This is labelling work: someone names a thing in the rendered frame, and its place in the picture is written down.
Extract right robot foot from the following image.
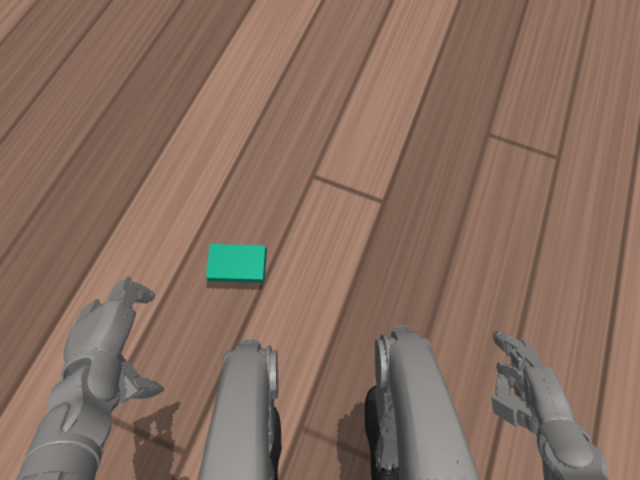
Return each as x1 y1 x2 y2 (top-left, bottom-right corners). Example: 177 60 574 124
365 386 399 480

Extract left robot hand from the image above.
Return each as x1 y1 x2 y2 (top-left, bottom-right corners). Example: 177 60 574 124
63 276 164 403

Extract right robot hand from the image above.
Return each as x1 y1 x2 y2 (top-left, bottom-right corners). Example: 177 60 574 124
491 331 576 435

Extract right robot arm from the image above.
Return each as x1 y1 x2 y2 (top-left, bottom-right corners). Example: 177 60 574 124
537 420 609 480

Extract small box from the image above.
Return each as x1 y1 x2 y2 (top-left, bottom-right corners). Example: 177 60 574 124
206 244 267 283

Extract left robot arm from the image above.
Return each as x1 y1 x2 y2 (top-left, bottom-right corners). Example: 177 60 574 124
16 351 122 480

